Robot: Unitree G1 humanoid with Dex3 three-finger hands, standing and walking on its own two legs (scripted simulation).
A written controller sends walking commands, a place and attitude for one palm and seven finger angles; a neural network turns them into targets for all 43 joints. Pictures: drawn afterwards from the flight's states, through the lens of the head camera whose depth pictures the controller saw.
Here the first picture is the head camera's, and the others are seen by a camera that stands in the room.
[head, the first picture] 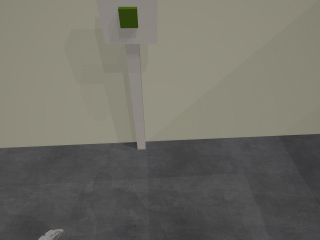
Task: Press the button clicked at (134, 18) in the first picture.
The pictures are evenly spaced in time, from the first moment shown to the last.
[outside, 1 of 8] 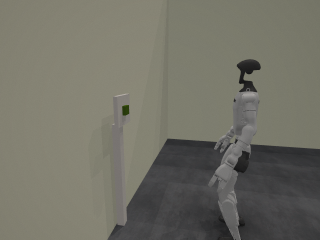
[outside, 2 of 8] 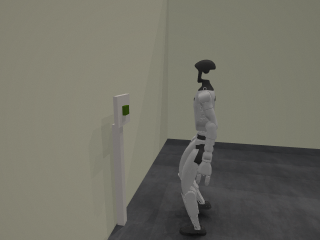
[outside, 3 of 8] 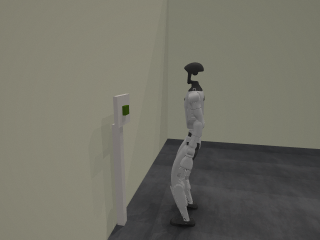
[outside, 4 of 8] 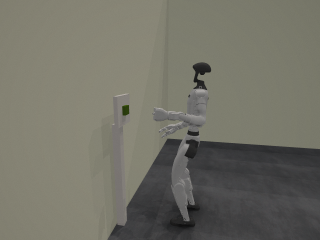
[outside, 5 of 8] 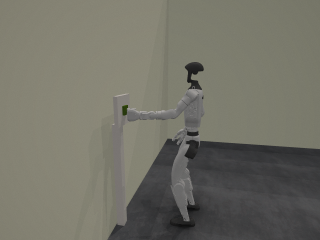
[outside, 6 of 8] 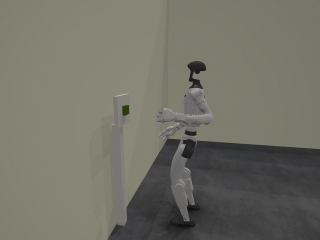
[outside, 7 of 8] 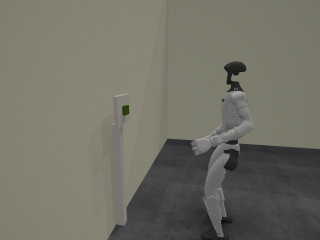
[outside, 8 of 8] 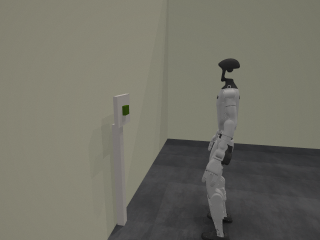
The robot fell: no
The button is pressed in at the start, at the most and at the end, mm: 0 14 0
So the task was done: yes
